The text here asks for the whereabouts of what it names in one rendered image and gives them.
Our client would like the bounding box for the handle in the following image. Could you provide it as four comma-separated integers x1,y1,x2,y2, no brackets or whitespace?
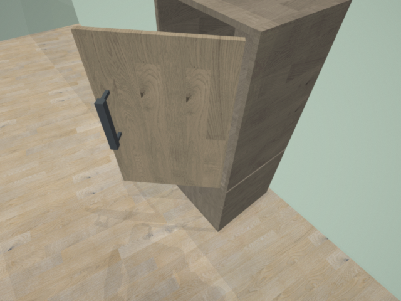
94,90,122,150

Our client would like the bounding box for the cupboard door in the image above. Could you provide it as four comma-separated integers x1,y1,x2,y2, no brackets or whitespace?
71,26,246,188

